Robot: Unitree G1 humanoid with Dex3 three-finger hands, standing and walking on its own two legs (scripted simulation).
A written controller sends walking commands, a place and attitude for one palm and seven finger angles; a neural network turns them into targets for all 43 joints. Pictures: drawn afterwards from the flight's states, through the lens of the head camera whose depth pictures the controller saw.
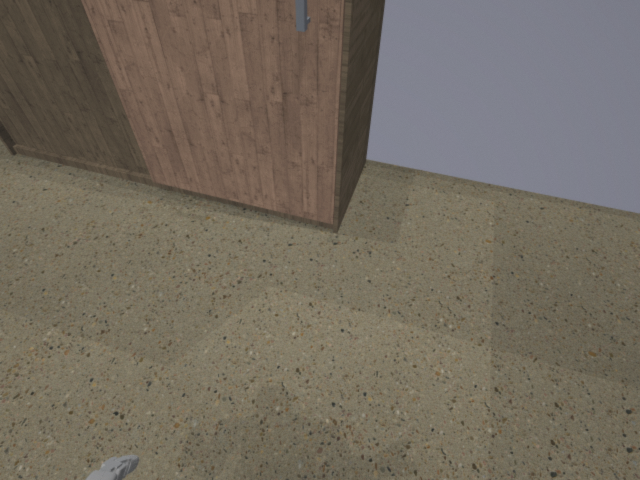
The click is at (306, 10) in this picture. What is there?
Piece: wardrobe's sliding door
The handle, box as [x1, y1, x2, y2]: [295, 0, 309, 31]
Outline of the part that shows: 295,0 296,30 304,31 309,21 309,17 306,16 306,0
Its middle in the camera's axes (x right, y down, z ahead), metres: -0.05 -0.68 +0.99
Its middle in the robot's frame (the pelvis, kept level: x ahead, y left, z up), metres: +1.22 +0.12 +0.20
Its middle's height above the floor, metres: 0.97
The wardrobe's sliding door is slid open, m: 0.00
